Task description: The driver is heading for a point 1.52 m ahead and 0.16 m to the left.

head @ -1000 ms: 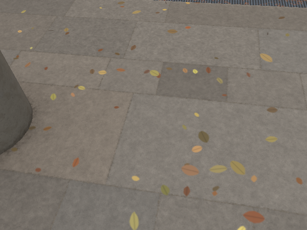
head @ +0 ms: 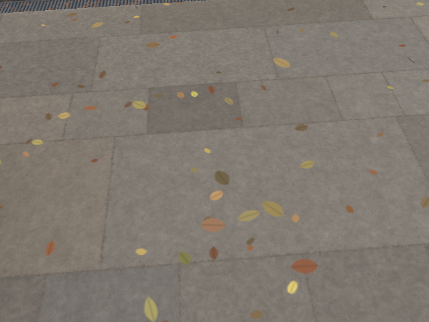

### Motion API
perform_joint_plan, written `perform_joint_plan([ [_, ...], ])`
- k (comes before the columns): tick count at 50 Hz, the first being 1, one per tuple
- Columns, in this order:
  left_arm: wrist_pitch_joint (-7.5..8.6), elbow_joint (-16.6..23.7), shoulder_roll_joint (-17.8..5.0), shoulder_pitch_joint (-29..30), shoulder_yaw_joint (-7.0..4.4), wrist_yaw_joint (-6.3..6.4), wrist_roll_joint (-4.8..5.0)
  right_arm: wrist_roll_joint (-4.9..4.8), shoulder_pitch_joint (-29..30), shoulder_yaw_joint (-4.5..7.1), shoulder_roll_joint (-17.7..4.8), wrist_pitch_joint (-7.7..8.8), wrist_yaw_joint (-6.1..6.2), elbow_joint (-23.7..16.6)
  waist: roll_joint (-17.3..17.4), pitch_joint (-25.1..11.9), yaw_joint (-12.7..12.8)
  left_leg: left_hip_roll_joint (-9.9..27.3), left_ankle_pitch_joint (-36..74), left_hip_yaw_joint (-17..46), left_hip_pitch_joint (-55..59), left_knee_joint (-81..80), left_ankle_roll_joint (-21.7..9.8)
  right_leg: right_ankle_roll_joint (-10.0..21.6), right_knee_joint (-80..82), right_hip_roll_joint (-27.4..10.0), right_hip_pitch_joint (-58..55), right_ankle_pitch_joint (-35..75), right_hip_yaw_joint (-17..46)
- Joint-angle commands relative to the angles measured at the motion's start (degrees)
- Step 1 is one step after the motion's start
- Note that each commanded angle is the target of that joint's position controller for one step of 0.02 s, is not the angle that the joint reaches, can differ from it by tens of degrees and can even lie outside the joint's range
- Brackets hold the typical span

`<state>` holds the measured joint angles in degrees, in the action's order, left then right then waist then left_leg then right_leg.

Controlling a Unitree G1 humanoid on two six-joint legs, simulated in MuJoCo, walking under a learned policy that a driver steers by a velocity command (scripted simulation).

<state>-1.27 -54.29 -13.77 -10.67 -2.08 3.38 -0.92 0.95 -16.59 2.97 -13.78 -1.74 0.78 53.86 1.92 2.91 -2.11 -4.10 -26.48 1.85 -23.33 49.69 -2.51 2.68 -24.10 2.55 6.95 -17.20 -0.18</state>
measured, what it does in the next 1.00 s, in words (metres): walks ahead: left foot, then right foot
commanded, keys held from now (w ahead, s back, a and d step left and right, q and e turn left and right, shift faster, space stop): q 0.26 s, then w+q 0.20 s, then w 0.02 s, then w+e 0.52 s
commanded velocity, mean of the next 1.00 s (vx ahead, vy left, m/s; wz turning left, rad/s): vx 0.26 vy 0.00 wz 0.17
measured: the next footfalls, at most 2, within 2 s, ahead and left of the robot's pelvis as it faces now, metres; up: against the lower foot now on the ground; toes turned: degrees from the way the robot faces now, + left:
left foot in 0.30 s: +0.01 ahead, +0.12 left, +0.00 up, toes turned +12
right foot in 0.94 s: +0.35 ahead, +0.07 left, +0.00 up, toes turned +8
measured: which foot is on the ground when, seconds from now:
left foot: up 0.00-0.28, down 0.30-0.94, up 0.96-1.00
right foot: down 0.00-0.30, up 0.32-0.92, down 0.94-1.00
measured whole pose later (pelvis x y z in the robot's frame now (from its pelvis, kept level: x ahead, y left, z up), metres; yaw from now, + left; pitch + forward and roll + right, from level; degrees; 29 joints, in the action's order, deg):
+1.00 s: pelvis +0.25 +0.09 -0.02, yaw +8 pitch +1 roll -1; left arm 2.7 -50.1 -13.9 -7.6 -2.3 -1.7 -1.0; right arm 1.4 -24.2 0.3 -11.8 4.9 0.7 57.6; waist 1.0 3.2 -0.9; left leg -2.7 -22.6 -1.1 -9.4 65.0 -3.5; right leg 9.0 -33.8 7.7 22.9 -11.9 -4.9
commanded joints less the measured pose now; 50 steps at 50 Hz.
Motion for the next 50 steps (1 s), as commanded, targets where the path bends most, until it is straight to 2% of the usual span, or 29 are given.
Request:
perform_joint_plan([
  [1,0.7,3.4,-6.0,0.5,-0.87,0.07,-0.67,1.0,0.4,1.92,-5.1,-1.1,-0.92,-2.9,-8.9,1.1,0.6,2.5,0.4,-0.4,-7.9,14.4,1.1,9.6,6.3,-17.1,-0.2,34.4,7.1],
  [3,0.75,3.2,-6.8,-0.9,-1.1,-0.09,-0.77,0.76,1.4,1.76,-4.6,-1.54,-1.93,-3.2,-10.1,1.2,1.3,2.4,2.5,-1.7,-8.4,12.3,2.3,8.9,5.5,-15.3,-1.1,32.6,4.3],
  [6,0.95,2.4,-8.2,-3.4,-1.45,-0.25,-0.57,0.46,4.7,1.22,-3.8,-1.73,-2.76,-5.3,-10.1,0.7,2.7,3.5,3.3,-2.7,-7.1,4.8,2.8,9.3,4.2,-16.9,-2.6,31.2,3.5],
  [11,1.0,3.0,-11.4,-3.5,-2.7,-1.32,-0.74,-0.3,7.3,0.99,-4.5,-1.64,-3.2,-8.0,-10.8,-1.5,3.4,2.9,1.6,-6.6,2.0,-5.6,0.1,8.1,0.8,-19.4,-0.1,30.7,2.3],
  [13,0.69,3.4,-12.1,-2.4,-3.21,-1.54,-0.44,-0.43,6.0,1.1,-4.4,-1.24,-3.03,-8.2,-9.7,-2.2,1.8,2.2,5.3,-7.8,6.7,-12.9,-1.1,5.9,-3.2,-19.4,1.3,27.1,1.2],
  [14,0.55,3.3,-12.1,-2.9,-3.46,-1.89,-0.69,-0.28,3.8,1.13,-4.4,-0.73,-2.74,-7.6,-7.6,-4.0,0.6,1.0,9.4,-7.5,12.7,-19.1,-1.9,3.7,-6.9,-18.4,4.4,16.8,-0.7],
  [15,0.46,3.5,-10.4,-4.2,-3.3,-2.45,-1.24,0.32,0.1,2.02,-7.4,0.06,-2.3,-6.6,0.6,-5.8,-0.7,5.0,8.3,1.8,21.3,-26.5,-3.5,0.8,-17.7,-14.6,11.9,1.9,-4.9],
  [16,0.41,8.9,-4.2,-0.6,-1.47,-3.19,-1.52,0.26,-5.5,4.31,-17.5,0.8,-2.07,-6.7,17.1,-7.5,-1.5,23.9,7.6,31.5,29.7,-32.6,-11.4,-2.9,-35.8,-3.2,30.3,-23.8,-9.9],
  [17,0.24,10.1,-6.4,5.1,-1.51,-3.16,-2.33,-0.12,-9.1,4.27,-17.0,0.63,-2.08,-5.5,10.7,-6.5,-5.2,25.9,-1.7,38.2,26.5,-37.8,-16.7,-1.8,-40.0,-2.3,35.5,-21.9,0.4],
  [18,0.45,10.1,-7.6,6.2,-1.8,-3.52,-1.38,0.58,-6.4,3.26,-13.7,0.24,-1.64,-5.5,7.0,0.2,-3.2,23.7,-12.8,35.1,22.2,-39.4,-15.9,-0.8,-40.9,-4.2,37.7,-16.1,1.9],
  [19,1.17,9.1,-8.6,5.4,-2.11,-3.96,-0.46,0.51,-2.4,2.36,-10.8,0.02,-1.22,-6.4,4.5,3.9,-1.0,20.4,-15.2,30.4,17.9,-40.9,-13.3,-0.5,-38.6,-5.9,36.1,-8.6,2.0],
  [20,1.79,8.1,-8.6,4.1,-2.18,-4.25,-0.78,0.24,-0.2,2.02,-10.1,0.38,-0.9,-7.2,5.1,4.5,0.5,17.2,-10.3,26.9,16.6,-41.7,-11.3,-0.8,-36.3,-6.5,33.9,-3.6,2.3],
  [21,1.89,6.7,-8.3,2.2,-2.05,-4.4,-1.63,0.14,0.7,1.86,-9.4,1.08,-0.68,-7.4,5.3,4.0,1.4,14.8,-3.5,23.3,16.1,-41.8,-10.3,-1.4,-35.7,-6.5,31.5,0.1,2.0],
  [23,1.81,5.6,-7.8,0.6,-1.98,-4.91,-2.05,-0.32,-1.1,1.85,-9.5,2.57,-1.2,-6.6,2.6,1.2,2.1,13.1,6.5,20.0,18.6,-40.9,-10.0,-2.0,-35.3,-5.7,30.2,4.2,1.7],
  [25,1.59,4.9,-7.0,0.1,-1.87,-5.08,-1.71,-0.78,-3.2,1.84,-9.4,3.71,-1.34,-5.3,1.9,-0.2,2.4,12.8,10.9,17.6,21.1,-40.8,-9.4,-2.6,-33.4,-5.6,31.3,7.0,1.1],
  [27,1.53,4.5,-6.4,1.5,-1.75,-5.07,-1.61,-0.56,-6.1,1.35,-8.3,4.33,-1.13,-3.6,2.8,0.8,1.3,13.0,12.4,16.1,22.2,-42.1,-8.6,-3.0,-31.8,-6.2,32.9,9.1,0.3],
  [29,1.52,5.1,-6.9,4.4,-2.0,-5.15,-1.38,-0.46,-8.1,1.28,-8.5,4.75,-0.95,-2.5,3.3,2.2,0.3,13.7,12.8,15.4,23.9,-43.3,-8.1,-3.3,-30.8,-6.8,36.2,10.7,0.1],
  [32,1.84,5.5,-6.2,6.8,-1.92,-5.32,-1.28,-0.18,-11.0,0.83,-7.6,5.29,-0.58,-0.8,2.5,3.2,-0.7,14.6,18.9,12.8,27.1,-43.4,-7.8,-2.8,-30.9,-6.7,40.2,11.6,0.3],
  [37,2.69,6.5,-4.7,9.5,-1.33,-5.79,-0.92,0.58,-13.0,-0.23,-5.5,6.43,-0.01,1.7,2.3,5.7,-1.0,14.5,32.2,5.2,28.1,-42.5,-6.5,-0.6,-26.5,-2.6,40.1,12.1,1.9],
  [40,3.11,8.4,-3.3,13.6,-0.27,-6.16,-1.36,0.51,-13.7,-0.92,-4.6,6.87,0.48,3.1,2.4,6.5,-1.7,15.0,43.1,1.5,28.6,-41.6,-6.0,0.9,-19.7,-1.5,36.6,11.8,-2.8],
  [41,3.23,9.1,-2.8,14.5,0.07,-6.24,-1.47,0.46,-14.0,-1.11,-4.6,6.94,0.75,3.5,2.5,6.5,-1.9,15.3,48.3,0.3,29.1,-40.8,-5.7,1.8,-17.2,-1.1,34.7,10.8,-4.8],
  [43,3.45,9.0,-2.8,11.4,0.24,-6.01,-1.19,0.59,-13.2,-1.32,-5.6,7.38,1.13,4.0,3.8,3.6,0.4,15.5,70.6,-2.7,29.2,-34.5,-4.3,4.4,-13.1,1.8,24.8,7.6,-8.8],
  [44,3.59,7.6,-4.1,6.2,-0.18,-5.69,-0.88,0.68,-12.8,-1.17,-6.6,7.34,1.46,4.1,4.5,0.3,2.8,15.6,80.7,-3.7,30.0,-27.1,-3.5,5.4,-12.4,3.9,18.9,5.4,-9.7],
  [45,4.01,5.0,-5.7,-2.5,-0.91,-5.41,-0.47,0.91,-12.1,-0.84,-8.1,7.1,1.64,4.0,5.0,-4.5,6.3,15.7,83.7,-3.8,29.8,-16.7,-2.9,6.6,-10.0,5.2,10.6,5.3,-8.8],
  [46,4.55,2.5,-7.2,-11.6,-1.7,-5.08,-0.58,0.35,-10.0,-0.56,-9.4,7.07,1.44,3.2,5.1,-9.0,10.8,15.1,76.4,-5.1,23.9,-4.7,-2.5,8.6,-4.8,3.9,-1.8,8.9,-5.6],
  [47,4.48,1.4,-11.7,-18.7,-3.12,-4.39,-1.28,0.08,-9.0,-1.18,-7.7,7.43,0.97,1.1,-1.3,-14.3,13.2,11.6,49.1,-7.2,12.4,14.3,-1.9,13.0,-1.7,-8.0,-13.8,0.3,11.0],
  [48,3.82,2.9,-15.2,-16.0,-4.03,-4.34,-0.99,-0.44,-12.2,-1.59,-2.9,7.96,-0.08,-1.0,-14.1,-18.3,7.3,-1.6,-2.4,-4.1,-10.2,35.6,0.9,22.6,3.8,-23.7,-26.7,6.4,45.5],
  [49,3.54,2.2,-13.8,-12.5,-4.14,-4.7,1.1,0.97,-6.6,-0.73,-8.1,8.32,-0.27,-2.5,-3.3,-13.7,7.9,2.3,2.4,3.6,-17.0,36.2,-1.1,22.4,6.6,-21.2,-22.9,3.8,42.3],
  [50,3.52,3.0,-11.6,-8.8,-3.58,-4.54,0.87,0.32,-2.4,-0.68,-8.0,9.03,-0.72,-4.5,-2.9,-6.9,6.5,4.9,7.0,3.4,-18.3,32.9,-1.3,20.8,8.4,-19.8,-15.2,4.8,34.4],
])
Velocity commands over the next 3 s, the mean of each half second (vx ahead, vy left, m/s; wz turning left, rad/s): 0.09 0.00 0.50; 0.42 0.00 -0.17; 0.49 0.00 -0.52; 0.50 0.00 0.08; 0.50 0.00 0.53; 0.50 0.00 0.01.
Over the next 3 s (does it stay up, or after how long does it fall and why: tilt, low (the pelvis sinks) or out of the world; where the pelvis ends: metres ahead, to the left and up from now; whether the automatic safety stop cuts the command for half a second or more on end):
stays up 1.28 0.18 -0.01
